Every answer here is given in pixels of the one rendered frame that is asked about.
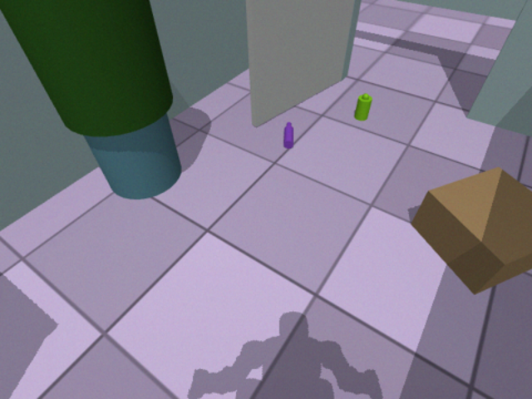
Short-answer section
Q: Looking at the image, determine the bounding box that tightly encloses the potted plant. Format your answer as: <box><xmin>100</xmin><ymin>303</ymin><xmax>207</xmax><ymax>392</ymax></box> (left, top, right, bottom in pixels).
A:
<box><xmin>0</xmin><ymin>0</ymin><xmax>181</xmax><ymax>200</ymax></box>

